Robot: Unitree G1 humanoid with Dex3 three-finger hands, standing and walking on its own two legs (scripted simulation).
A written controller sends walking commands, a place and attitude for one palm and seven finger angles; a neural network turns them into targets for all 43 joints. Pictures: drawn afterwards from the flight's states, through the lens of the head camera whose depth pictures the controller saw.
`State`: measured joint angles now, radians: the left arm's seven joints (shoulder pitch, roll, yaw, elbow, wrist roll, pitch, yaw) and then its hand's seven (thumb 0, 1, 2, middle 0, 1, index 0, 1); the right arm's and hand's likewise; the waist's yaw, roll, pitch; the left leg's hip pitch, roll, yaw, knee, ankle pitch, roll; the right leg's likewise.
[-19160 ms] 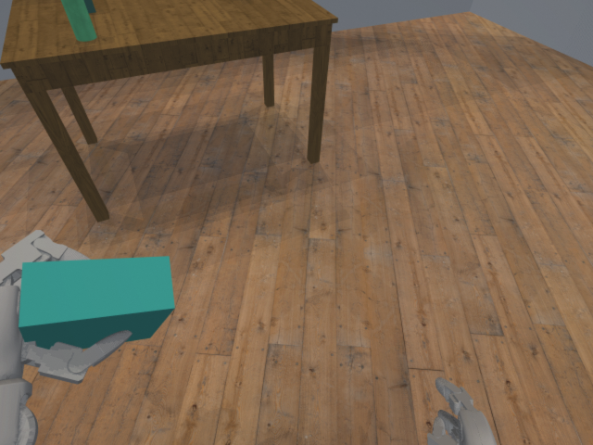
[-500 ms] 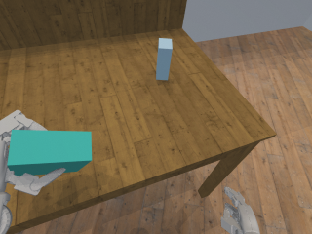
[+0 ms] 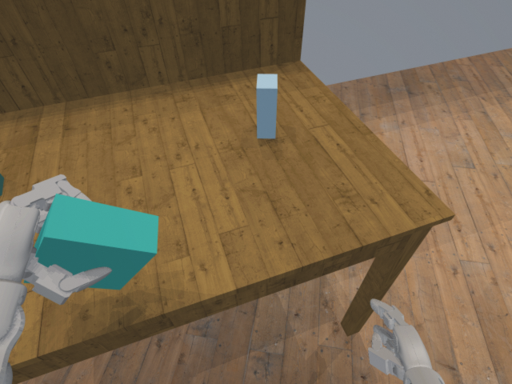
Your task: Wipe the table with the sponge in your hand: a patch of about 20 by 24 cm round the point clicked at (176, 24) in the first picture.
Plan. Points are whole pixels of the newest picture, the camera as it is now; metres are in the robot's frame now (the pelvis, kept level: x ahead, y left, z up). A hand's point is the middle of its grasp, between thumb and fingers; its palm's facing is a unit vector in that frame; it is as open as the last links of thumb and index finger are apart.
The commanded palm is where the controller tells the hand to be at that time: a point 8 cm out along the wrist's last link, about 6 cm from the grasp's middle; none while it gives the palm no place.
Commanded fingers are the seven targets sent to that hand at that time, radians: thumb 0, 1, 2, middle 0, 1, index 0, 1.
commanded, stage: turn the palm down, sponge in hand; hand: left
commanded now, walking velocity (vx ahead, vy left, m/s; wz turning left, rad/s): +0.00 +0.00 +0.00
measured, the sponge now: (108, 250) +0.25 +0.22 +0.13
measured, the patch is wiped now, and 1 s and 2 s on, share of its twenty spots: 0.00 0.00 0.00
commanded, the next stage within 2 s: move the sponge above the wiping area in 1.94 s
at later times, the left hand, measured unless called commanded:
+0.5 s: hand (93, 253) +0.22 +0.21 +0.17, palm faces +0.25 -0.51 -0.83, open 9.7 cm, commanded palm +0.18 +0.25 +0.20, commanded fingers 0.00 0.10 1.30 -1.20 -1.60 -1.20 -1.60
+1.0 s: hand (66, 252) +0.22 +0.25 +0.16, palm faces +0.22 -0.26 -0.94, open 9.7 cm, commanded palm +0.19 +0.24 +0.22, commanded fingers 0.00 0.10 1.30 -1.20 -1.60 -1.20 -1.60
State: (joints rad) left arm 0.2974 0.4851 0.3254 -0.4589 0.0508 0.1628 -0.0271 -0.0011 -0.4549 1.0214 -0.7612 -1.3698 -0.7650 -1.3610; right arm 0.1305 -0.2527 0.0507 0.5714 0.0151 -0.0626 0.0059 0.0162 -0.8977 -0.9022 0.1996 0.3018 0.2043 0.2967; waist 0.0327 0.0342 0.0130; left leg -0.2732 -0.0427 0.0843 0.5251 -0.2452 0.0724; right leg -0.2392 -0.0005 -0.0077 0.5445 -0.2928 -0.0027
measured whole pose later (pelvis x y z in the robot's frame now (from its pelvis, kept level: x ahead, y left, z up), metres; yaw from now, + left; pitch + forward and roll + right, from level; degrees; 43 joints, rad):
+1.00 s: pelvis +0.01 -0.05 -0.01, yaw +2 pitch +0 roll +1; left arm 0.26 0.67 0.22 -0.37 0.46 0.26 0.00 0.00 -0.46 1.02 -0.77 -1.36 -0.77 -1.35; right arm 0.12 -0.28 0.03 0.58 0.06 0.00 -0.10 0.02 -0.90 -0.90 0.20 0.30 0.20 0.30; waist 0.09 0.10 -0.03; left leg -0.32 0.01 0.03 0.61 -0.29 0.00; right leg -0.27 0.05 -0.06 0.61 -0.35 -0.07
